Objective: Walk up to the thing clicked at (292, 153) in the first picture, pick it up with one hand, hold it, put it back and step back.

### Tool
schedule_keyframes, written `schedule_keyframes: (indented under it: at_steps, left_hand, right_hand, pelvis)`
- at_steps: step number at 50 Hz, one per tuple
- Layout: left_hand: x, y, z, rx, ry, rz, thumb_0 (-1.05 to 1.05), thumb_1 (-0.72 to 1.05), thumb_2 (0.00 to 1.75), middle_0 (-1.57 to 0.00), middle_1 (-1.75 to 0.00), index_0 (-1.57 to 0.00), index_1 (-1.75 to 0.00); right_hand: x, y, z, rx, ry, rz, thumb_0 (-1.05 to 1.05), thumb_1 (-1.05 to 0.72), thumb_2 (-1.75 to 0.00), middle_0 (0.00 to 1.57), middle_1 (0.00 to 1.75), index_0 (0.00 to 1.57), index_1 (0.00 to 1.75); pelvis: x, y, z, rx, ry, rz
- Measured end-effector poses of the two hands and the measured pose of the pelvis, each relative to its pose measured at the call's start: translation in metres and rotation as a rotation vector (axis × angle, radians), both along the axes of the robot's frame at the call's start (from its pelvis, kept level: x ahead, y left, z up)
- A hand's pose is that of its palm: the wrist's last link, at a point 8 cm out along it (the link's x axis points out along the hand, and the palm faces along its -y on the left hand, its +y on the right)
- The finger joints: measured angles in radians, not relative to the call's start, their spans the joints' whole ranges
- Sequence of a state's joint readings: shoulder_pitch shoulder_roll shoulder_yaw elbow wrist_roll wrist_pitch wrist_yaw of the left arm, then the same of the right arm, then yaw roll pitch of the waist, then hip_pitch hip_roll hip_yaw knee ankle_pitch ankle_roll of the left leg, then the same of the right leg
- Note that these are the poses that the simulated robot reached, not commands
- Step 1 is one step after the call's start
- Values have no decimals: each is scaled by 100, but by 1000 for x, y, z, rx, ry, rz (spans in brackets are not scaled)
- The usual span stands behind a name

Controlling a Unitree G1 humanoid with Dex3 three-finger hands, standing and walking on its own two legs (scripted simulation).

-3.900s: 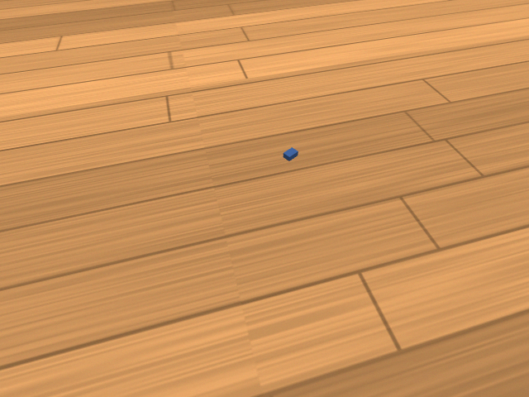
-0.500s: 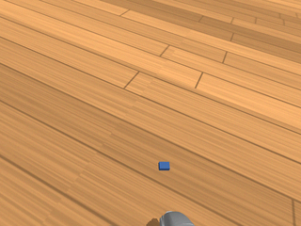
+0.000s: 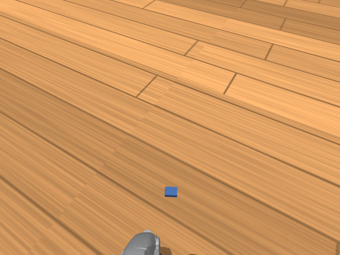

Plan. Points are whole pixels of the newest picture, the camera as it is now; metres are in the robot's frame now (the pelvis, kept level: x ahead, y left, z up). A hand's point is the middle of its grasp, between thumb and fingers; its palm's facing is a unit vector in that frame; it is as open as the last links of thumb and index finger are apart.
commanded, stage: walk up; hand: left
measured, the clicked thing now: (171, 191) +0.52 +0.04 -0.74
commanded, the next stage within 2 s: none
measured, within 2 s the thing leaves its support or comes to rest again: neither
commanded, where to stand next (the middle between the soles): +0.16 -0.22 m, yaw +3 degrees
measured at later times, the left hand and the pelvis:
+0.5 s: hand (146, 243) +0.17 +0.10 -0.16, palm faces -0.06 -0.91 -0.40, open 7.4 cm; pelvis +0.06 -0.21 -0.03, yaw -1 degrees
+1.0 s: hand out of the picture +0.10 +0.06 -0.13, palm faces +0.04 -0.85 -0.53, open 7.4 cm; pelvis +0.09 -0.25 -0.02, yaw +4 degrees
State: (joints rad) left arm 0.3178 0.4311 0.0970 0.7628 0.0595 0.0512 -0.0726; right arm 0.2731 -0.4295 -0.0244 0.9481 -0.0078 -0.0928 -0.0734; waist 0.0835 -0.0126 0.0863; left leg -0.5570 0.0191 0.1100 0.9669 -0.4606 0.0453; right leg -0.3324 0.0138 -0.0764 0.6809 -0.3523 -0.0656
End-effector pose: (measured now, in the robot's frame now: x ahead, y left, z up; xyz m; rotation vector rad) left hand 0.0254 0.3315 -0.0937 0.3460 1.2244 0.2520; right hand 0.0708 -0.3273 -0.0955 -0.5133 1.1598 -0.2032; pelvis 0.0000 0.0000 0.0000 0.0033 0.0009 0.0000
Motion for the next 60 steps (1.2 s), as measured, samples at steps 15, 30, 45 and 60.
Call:
schedule_keyframes:
  at_steps: [15, 30, 45, 60]
  left_hand:
    - [103, -114, -33, -103, -46, -122, 0, 90, 90, -20, -30, -21, -30]
    - [108, -246, -25, 14, -27, -59, 0, 91, 90, -20, -30, -20, -30]
    - [74, -264, 7, 133, 24, 38, 0, 90, 90, -21, -30, -21, -30]
    - [97, -223, -21, 80, -88, 67, 0, 90, 90, -20, -30, -20, -30]
  right_hand:
    - [-9, -113, 39, -135, -6, -116, 1, -90, -89, 21, 30, 22, 30]
    - [32, -290, -12, -104, 33, -144, 1, -91, -89, 20, 30, 21, 30]
    - [145, -242, -38, 156, -7, 41, 1, -91, -89, 20, 30, 21, 30]
    - [166, -191, -27, 154, -99, 68, 1, -91, -89, 20, 30, 21, 30]
  pelvis:
    - [43, -95, -2, 8, -35, 1]
    - [71, -241, -27, -10, -43, -20]
    - [90, -266, -11, 14, -14, 42]
    - [86, -233, -21, -3, -45, 88]
